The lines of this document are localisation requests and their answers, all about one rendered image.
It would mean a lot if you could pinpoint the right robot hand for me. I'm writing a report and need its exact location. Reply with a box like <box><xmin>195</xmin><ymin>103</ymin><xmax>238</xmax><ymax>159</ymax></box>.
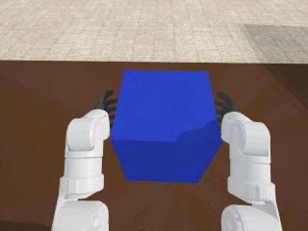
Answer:
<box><xmin>214</xmin><ymin>91</ymin><xmax>238</xmax><ymax>131</ymax></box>

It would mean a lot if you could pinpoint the robot right forearm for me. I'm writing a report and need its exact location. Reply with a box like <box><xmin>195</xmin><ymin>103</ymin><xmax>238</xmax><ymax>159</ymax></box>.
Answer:
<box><xmin>220</xmin><ymin>112</ymin><xmax>283</xmax><ymax>231</ymax></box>

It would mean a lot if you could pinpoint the left robot upper arm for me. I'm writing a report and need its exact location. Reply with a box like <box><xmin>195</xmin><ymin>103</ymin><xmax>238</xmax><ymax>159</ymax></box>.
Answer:
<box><xmin>52</xmin><ymin>200</ymin><xmax>109</xmax><ymax>231</ymax></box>

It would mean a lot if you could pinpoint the carton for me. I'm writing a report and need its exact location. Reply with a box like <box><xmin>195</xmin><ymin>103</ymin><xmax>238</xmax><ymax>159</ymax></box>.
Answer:
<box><xmin>110</xmin><ymin>69</ymin><xmax>222</xmax><ymax>183</ymax></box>

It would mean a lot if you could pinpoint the right robot upper arm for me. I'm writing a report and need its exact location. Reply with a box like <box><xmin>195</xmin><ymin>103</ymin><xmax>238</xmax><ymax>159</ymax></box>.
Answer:
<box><xmin>221</xmin><ymin>204</ymin><xmax>282</xmax><ymax>231</ymax></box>

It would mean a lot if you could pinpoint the robot left forearm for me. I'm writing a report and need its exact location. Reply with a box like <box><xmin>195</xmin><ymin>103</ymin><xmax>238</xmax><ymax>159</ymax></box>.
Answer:
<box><xmin>51</xmin><ymin>109</ymin><xmax>111</xmax><ymax>231</ymax></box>

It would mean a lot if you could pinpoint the left robot hand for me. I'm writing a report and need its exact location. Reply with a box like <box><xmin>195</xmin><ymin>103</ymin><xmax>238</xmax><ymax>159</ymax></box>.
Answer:
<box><xmin>94</xmin><ymin>90</ymin><xmax>118</xmax><ymax>128</ymax></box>

